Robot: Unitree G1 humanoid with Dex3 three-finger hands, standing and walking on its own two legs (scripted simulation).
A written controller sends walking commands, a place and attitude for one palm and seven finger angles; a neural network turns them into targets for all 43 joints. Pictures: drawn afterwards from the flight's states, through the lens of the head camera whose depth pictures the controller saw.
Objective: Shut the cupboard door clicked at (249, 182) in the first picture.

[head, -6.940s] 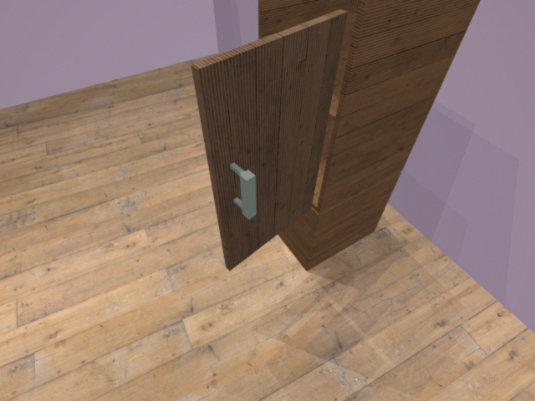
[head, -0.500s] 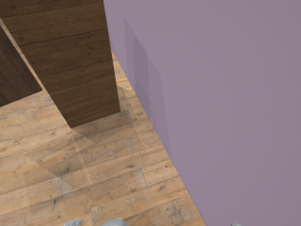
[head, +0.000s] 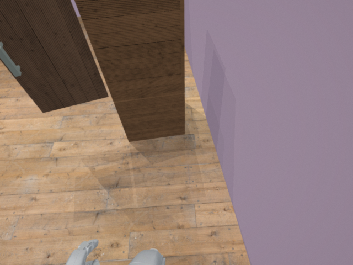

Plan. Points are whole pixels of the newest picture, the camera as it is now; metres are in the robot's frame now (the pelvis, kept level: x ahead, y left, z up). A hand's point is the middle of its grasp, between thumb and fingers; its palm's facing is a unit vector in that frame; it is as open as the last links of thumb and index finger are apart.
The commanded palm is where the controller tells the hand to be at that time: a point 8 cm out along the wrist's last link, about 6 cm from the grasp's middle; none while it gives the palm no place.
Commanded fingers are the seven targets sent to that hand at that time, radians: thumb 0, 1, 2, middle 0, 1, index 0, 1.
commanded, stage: turn to face it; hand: left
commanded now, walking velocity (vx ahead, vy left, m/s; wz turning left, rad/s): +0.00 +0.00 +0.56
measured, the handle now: (9, 59) +0.81 +0.68 -0.01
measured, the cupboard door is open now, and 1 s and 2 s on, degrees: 100 100 100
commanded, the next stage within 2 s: take the last steps up to it in 0.54 s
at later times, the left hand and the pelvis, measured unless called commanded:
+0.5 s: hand out of the picture +0.01 +0.23 -0.16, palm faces +0.28 -0.93 -0.24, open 7.4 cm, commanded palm none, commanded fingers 0.00 0.90 0.90 -0.20 -0.30 -0.20 -0.30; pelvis +0.01 +0.01 +0.01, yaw +14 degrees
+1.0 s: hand out of the picture -0.06 +0.16 -0.15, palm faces +0.49 -0.84 -0.21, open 7.3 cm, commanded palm none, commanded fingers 0.00 0.90 0.90 -0.20 -0.30 -0.20 -0.30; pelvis +0.04 +0.00 +0.02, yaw +25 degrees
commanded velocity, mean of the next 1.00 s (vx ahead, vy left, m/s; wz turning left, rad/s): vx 0.11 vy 0.06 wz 0.28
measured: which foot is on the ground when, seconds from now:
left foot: up 0.00-0.24, down 0.26-0.64, up 0.66-1.00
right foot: down 0.00-0.26, up 0.28-0.62, down 0.64-1.00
